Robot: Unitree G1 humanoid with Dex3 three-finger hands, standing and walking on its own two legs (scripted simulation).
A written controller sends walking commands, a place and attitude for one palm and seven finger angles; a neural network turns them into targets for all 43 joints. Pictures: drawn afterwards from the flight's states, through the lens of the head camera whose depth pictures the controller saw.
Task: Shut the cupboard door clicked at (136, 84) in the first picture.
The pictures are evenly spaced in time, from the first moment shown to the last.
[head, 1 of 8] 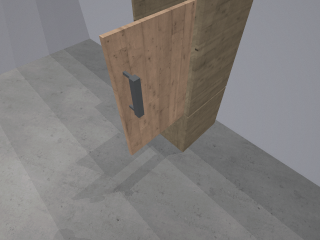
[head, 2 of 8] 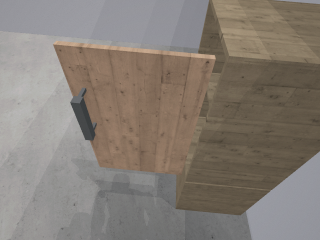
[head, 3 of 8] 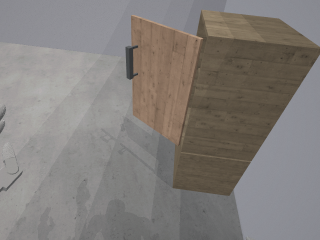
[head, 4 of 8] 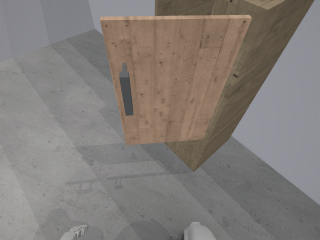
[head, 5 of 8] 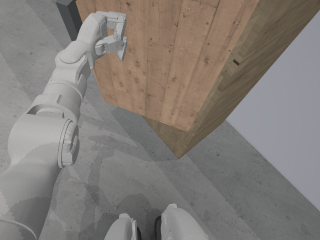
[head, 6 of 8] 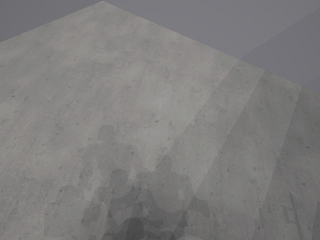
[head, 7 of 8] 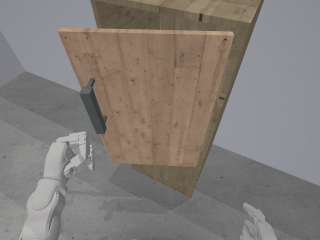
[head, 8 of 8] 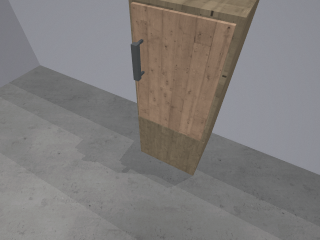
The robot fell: no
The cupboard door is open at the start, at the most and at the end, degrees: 90 90 0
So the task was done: yes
